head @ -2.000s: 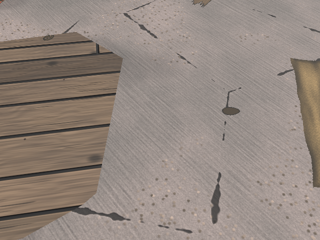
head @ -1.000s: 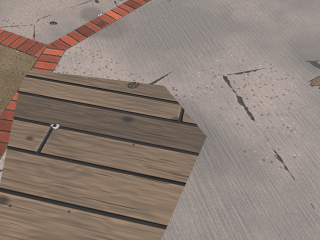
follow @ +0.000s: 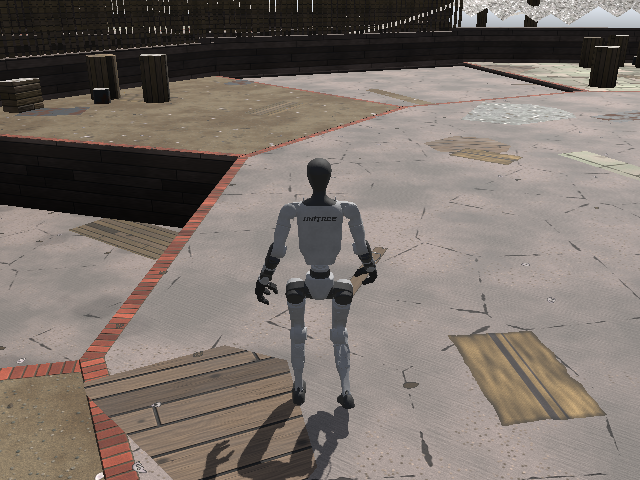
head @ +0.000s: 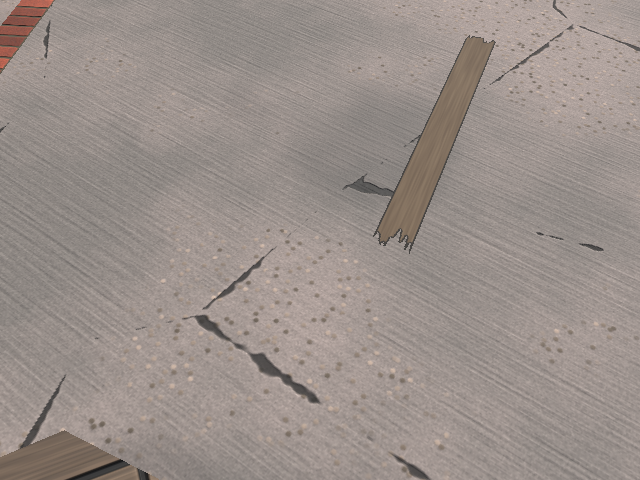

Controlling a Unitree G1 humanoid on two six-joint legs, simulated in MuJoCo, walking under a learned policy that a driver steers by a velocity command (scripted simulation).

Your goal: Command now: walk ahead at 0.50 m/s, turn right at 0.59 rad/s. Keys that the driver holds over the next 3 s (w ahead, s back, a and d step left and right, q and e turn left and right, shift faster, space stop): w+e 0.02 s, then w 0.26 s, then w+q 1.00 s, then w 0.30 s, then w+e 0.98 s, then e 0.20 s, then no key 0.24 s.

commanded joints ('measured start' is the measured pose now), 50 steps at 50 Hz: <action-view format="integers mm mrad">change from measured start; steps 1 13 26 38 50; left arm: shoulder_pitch -55 -318 -104 -54 -168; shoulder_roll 114 10 53 130 128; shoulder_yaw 36 -13 15 48 20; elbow -104 -178 -73 38 -59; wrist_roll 3 9 36 31 -25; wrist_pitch -13 -39 -68 -79 -120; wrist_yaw -7 -50 -34 -1 -21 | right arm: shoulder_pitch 75 199 169 -82 226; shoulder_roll -98 -187 -137 -48 -211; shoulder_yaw -26 -41 -23 1 -68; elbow -21 104 95 -3 -16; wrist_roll -9 29 37 25 24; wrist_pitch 0 15 37 70 55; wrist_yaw -11 -7 -15 25 19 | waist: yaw -53 -111 -6 31 -144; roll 130 96 -93 10 124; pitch -14 41 -61 81 -209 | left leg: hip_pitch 289 303 -292 -323 638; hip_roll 296 264 178 153 332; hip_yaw -334 -38 -117 -39 -667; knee -283 -361 672 210 -234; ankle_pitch -44 238 -126 233 -152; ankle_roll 136 165 -9 -6 344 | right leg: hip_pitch -330 -250 303 321 -470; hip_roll -139 -125 -323 -316 -84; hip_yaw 20 -120 98 -275 -34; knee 52 -514 -948 -1041 218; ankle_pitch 115 428 297 508 -41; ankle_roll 14 21 -167 -133 20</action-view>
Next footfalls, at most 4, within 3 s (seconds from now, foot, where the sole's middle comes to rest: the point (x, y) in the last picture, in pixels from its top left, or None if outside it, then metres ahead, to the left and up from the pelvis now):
0.40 right None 0.35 -0.17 -0.77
0.92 left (300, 409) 0.63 0.08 -0.77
1.40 right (346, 285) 0.97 -0.02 -0.77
1.90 left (219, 246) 1.08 0.32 -0.77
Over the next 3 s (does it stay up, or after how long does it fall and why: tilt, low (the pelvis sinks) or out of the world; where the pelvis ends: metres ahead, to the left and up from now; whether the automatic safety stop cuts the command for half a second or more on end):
stays up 1.51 0.22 0.00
